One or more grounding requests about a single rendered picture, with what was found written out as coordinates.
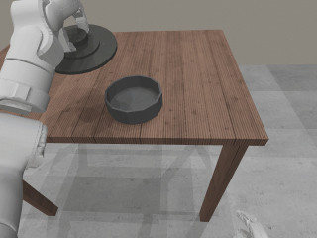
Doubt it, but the robot left upper arm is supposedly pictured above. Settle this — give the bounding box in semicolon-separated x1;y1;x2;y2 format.
0;111;48;238

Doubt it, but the table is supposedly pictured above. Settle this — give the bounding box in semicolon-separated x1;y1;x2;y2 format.
0;29;269;222

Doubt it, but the left robot hand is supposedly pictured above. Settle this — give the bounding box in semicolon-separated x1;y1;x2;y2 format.
53;0;89;53

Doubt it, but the lid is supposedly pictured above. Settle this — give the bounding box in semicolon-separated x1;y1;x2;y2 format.
55;24;118;75

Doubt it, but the right robot hand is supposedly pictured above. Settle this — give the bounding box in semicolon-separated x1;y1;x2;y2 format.
233;209;269;238

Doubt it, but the pot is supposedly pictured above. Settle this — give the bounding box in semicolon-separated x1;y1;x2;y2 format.
104;74;163;125

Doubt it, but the knob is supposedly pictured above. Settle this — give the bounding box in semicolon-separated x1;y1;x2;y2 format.
66;28;88;48

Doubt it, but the robot left forearm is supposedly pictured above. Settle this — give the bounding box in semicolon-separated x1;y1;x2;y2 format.
0;0;64;116

